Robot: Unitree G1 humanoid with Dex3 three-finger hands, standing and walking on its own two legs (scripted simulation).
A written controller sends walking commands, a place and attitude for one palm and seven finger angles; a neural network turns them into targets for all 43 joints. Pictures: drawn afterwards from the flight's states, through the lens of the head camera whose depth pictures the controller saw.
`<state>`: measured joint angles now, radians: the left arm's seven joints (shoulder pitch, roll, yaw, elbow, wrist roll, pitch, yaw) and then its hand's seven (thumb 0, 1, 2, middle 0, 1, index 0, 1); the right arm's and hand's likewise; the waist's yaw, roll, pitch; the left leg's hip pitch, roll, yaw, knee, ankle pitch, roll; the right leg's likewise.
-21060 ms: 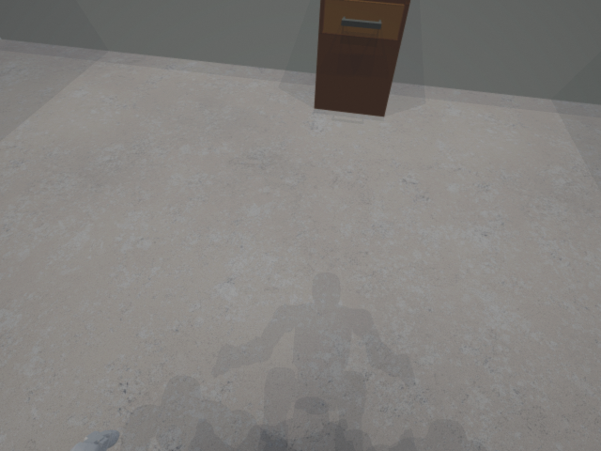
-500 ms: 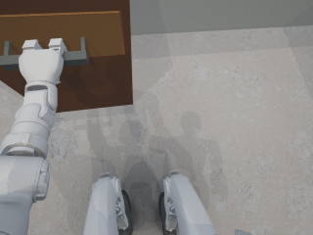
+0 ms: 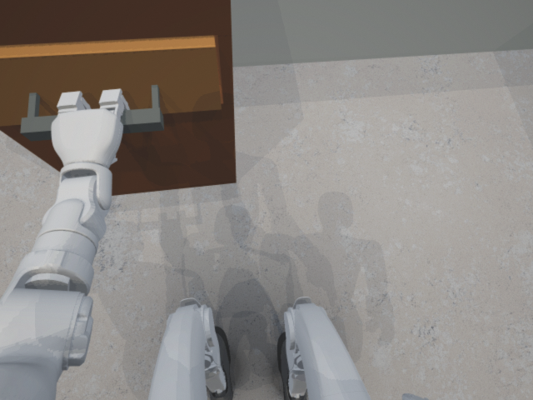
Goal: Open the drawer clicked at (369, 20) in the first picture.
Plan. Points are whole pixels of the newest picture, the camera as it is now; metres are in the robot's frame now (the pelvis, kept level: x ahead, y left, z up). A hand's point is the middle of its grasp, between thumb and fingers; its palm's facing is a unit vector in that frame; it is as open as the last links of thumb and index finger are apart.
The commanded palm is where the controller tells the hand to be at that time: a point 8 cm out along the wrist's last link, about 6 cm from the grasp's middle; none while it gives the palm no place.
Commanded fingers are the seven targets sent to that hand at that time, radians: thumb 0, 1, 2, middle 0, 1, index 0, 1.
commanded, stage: pull the drawer open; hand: left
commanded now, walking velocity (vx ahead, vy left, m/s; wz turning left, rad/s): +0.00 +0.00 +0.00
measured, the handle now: (96, 110) +0.55 +0.25 -0.06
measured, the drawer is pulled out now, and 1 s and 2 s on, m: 0.02 0.09 0.17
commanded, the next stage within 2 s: none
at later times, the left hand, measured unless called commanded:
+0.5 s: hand (106, 176) +0.45 +0.23 -0.07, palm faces -0.05 -0.06 -1.00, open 6.2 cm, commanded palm +0.42 +0.21 -0.02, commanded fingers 0.00 0.90 0.90 -0.40 -1.35 -0.40 -1.35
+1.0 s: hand (106, 198) +0.41 +0.23 -0.07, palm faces -0.06 -0.06 -1.00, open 6.2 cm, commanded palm +0.38 +0.21 -0.02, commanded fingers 0.00 0.90 0.90 -0.40 -1.35 -0.40 -1.35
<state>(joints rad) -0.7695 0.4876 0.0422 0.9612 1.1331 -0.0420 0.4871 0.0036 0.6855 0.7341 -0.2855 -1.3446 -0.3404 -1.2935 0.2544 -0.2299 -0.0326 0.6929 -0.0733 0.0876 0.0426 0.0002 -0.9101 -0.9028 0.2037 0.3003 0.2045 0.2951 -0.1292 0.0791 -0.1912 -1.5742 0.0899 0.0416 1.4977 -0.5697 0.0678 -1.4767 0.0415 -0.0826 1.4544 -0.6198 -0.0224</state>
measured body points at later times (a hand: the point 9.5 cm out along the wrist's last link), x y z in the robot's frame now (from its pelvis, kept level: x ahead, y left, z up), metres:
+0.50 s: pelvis +0.01 +0.00 +0.01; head +0.19 +0.01 +0.42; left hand +0.44 +0.23 -0.02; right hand +0.09 -0.26 -0.13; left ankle +0.04 +0.09 -0.56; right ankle +0.02 -0.11 -0.56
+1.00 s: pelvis +0.01 +0.00 +0.02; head +0.18 +0.01 +0.43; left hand +0.41 +0.23 -0.02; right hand +0.10 -0.26 -0.13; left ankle +0.04 +0.09 -0.56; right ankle +0.02 -0.11 -0.56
